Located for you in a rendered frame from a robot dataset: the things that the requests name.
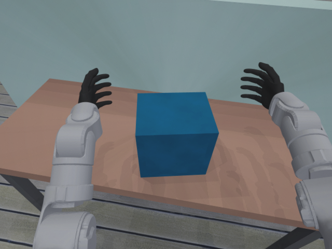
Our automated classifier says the right robot forearm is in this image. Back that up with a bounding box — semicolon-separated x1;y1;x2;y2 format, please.
269;92;332;180

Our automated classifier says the left robot upper arm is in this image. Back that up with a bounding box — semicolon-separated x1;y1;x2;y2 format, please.
34;211;96;249

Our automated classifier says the left robot forearm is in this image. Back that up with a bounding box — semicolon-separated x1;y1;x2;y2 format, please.
32;102;103;249

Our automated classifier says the right robot hand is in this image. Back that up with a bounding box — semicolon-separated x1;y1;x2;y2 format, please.
240;62;284;109

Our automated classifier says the table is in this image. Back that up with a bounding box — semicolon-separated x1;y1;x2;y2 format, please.
0;78;322;249

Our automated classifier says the right robot upper arm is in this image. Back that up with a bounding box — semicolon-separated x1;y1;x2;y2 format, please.
295;176;332;249

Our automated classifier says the left robot hand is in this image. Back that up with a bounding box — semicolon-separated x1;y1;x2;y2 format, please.
78;68;112;109

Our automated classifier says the carton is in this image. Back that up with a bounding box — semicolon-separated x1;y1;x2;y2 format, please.
135;92;219;177

